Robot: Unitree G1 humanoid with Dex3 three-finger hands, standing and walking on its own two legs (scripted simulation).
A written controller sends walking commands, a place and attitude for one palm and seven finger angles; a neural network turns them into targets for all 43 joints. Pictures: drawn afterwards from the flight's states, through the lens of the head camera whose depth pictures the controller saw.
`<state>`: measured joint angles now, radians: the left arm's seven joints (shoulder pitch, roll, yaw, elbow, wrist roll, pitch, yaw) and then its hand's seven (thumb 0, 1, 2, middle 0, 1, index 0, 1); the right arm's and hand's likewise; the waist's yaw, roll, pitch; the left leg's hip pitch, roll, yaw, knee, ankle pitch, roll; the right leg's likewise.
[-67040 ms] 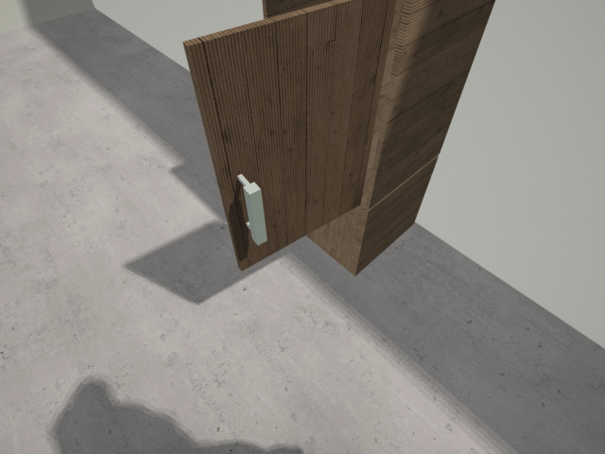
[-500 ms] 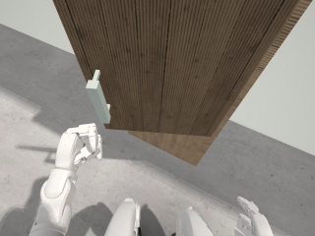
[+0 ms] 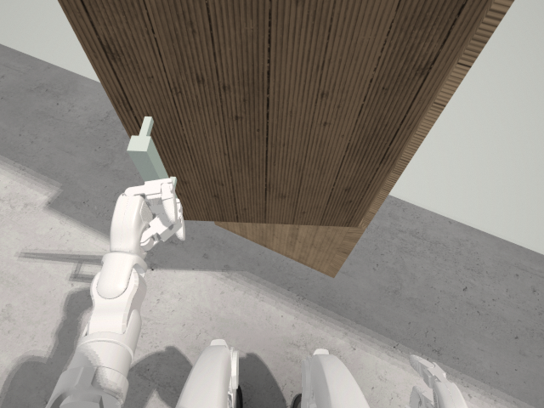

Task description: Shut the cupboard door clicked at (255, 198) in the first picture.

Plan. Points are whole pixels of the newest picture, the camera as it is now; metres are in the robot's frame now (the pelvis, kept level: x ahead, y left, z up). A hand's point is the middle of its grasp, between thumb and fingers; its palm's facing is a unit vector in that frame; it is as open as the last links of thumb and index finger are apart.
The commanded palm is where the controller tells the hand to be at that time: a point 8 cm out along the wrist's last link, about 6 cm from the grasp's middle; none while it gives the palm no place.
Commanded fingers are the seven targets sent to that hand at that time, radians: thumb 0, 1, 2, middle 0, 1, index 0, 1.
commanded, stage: bring the fist close to the handle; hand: left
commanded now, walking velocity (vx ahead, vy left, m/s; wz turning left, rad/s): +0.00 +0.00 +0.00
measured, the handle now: (159, 167) +0.47 +0.19 +0.03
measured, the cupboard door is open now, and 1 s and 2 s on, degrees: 23 15 4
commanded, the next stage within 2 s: push the door shut along its arc in 0.22 s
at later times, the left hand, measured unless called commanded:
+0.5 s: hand (175, 224) +0.37 +0.15 +0.03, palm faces -0.07 -1.00 -0.04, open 3.1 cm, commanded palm +0.36 +0.20 +0.03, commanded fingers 0.00 0.90 0.90 -1.30 -1.50 -1.30 -1.50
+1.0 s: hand (181, 181) +0.44 +0.15 +0.03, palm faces -0.20 -0.98 -0.03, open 3.1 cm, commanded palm +0.44 +0.18 +0.03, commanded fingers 0.00 0.90 0.90 -1.30 -1.50 -1.30 -1.50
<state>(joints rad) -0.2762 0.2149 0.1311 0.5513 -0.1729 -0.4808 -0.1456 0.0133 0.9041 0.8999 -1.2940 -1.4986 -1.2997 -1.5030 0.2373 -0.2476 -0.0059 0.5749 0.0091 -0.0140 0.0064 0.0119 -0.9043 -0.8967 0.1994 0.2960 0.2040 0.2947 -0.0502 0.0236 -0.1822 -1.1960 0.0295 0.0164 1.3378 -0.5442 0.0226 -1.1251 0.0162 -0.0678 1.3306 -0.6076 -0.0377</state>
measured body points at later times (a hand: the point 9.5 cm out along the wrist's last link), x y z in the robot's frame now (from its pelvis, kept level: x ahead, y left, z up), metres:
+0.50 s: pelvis +0.00 +0.00 +0.00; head +0.10 +0.01 +0.44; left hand +0.36 +0.20 +0.03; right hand +0.14 -0.26 -0.11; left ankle +0.04 +0.11 -0.61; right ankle +0.01 -0.10 -0.61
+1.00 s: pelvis -0.02 +0.01 -0.01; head +0.11 +0.03 +0.42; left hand +0.44 +0.20 +0.04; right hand +0.06 -0.26 -0.13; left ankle +0.04 +0.11 -0.61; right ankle +0.01 -0.10 -0.61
